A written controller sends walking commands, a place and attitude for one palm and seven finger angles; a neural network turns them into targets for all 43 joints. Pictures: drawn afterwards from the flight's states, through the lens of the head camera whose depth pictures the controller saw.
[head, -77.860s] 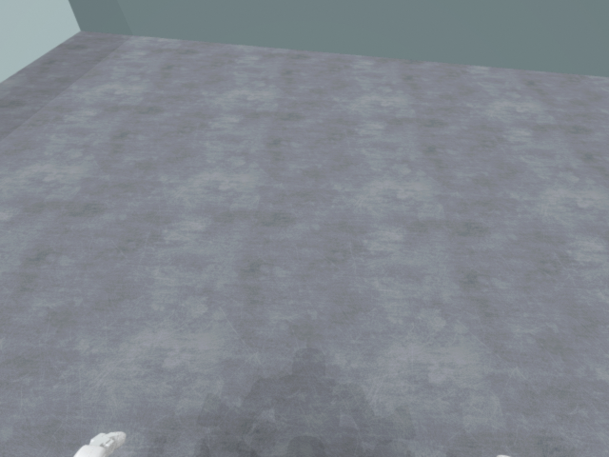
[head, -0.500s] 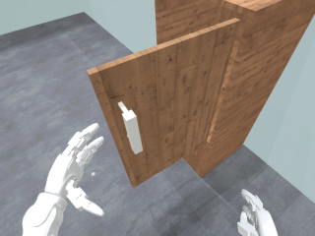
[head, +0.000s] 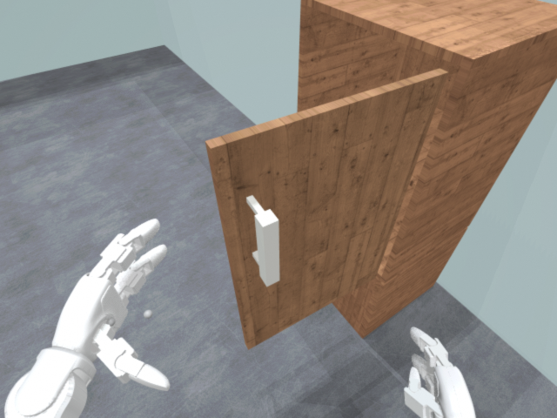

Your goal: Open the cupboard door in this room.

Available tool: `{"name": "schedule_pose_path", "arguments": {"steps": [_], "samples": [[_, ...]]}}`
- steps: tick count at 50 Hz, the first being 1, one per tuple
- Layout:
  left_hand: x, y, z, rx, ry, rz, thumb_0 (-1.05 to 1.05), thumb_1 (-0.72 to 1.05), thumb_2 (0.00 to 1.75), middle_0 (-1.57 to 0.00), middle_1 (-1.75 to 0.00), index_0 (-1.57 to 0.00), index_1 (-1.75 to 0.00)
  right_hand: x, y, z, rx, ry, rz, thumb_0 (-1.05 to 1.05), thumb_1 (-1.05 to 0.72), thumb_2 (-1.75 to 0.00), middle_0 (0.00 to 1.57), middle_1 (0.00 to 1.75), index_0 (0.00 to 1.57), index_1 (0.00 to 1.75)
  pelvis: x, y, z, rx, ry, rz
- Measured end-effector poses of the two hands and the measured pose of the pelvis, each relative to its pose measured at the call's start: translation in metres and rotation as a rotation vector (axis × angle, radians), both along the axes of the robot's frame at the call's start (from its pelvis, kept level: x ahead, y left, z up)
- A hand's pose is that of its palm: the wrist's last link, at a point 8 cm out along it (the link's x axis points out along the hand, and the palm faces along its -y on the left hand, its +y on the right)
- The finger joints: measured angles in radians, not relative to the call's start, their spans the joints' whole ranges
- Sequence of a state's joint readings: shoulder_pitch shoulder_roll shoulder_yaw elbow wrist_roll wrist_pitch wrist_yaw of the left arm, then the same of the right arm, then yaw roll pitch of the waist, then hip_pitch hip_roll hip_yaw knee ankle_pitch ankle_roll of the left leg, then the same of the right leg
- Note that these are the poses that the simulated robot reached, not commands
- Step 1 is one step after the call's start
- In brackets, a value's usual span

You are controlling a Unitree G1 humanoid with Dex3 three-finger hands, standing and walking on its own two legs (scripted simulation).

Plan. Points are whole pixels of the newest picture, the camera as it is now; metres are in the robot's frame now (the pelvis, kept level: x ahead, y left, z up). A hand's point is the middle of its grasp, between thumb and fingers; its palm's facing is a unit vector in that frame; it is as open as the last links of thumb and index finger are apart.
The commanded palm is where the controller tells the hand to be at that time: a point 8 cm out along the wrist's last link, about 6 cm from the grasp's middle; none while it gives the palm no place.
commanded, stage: draw the hand back to the body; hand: left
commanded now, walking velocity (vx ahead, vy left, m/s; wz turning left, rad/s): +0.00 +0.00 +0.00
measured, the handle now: (261, 241) +0.35 +0.07 +0.08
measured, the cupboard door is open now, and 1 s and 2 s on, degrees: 86 86 86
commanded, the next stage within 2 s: step back with the hand held close in 1.06 s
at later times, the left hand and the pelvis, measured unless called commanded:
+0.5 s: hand (97, 269) +0.23 +0.24 +0.15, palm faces +0.38 -0.84 -0.39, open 11.3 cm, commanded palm +0.18 +0.28 +0.17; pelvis +0.03 +0.00 +0.02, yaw -1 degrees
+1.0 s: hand (93, 268) +0.23 +0.24 +0.17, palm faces +0.42 -0.81 -0.40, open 7.5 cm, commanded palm +0.18 +0.28 +0.19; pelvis +0.03 -0.02 +0.03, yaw -2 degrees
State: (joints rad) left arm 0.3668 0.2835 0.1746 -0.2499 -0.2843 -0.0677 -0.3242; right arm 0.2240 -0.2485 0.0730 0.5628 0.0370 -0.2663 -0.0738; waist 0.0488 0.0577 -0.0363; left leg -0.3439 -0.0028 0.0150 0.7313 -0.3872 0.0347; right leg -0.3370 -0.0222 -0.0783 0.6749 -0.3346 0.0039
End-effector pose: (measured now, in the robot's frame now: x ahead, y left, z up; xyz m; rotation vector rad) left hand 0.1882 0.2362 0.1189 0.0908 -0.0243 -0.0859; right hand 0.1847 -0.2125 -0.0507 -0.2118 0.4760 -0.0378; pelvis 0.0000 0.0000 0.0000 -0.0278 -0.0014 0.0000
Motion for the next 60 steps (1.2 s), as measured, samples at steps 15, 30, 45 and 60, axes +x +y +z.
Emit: {"name": "schedule_pose_path", "arguments": {"steps": [15,30,45,60], "samples": [[-0.012,0.034,0.024,0.263,0.010,0.430,-0.01,-0.06,0.48,-0.17,-0.30,-0.17,-0.30,-0.001,0.005,-0.004,-0.037,0.161,-0.010,0.01,-0.90,-0.90,0.20,0.30,0.21,0.30,0.014,0.003,0.020,0.009,-0.053,-0.014],[0.007,0.045,0.059,0.351,-0.073,0.489,0.00,0.46,0.71,-0.19,-0.30,-0.19,-0.31,0.018,-0.011,-0.005,-0.012,0.196,-0.049,0.01,-0.90,-0.90,0.20,0.30,0.21,0.30,0.033,-0.005,0.026,0.014,-0.064,-0.033],[0.000,0.042,0.066,0.349,-0.091,0.536,0.01,0.85,0.87,-0.20,-0.30,-0.20,-0.31,0.022,-0.028,-0.004,-0.016,0.196,-0.053,0.01,-0.90,-0.90,0.20,0.30,0.21,0.30,0.030,-0.017,0.027,0.016,-0.074,-0.030],[-0.009,0.035,0.069,0.356,-0.104,0.524,0.01,0.89,0.89,-0.21,-0.31,-0.21,-0.31,0.004,-0.033,-0.007,-0.006,0.207,-0.067,0.01,-0.90,-0.90,0.20,0.30,0.21,0.30,0.020,-0.023,0.027,0.015,-0.088,-0.034]]}}
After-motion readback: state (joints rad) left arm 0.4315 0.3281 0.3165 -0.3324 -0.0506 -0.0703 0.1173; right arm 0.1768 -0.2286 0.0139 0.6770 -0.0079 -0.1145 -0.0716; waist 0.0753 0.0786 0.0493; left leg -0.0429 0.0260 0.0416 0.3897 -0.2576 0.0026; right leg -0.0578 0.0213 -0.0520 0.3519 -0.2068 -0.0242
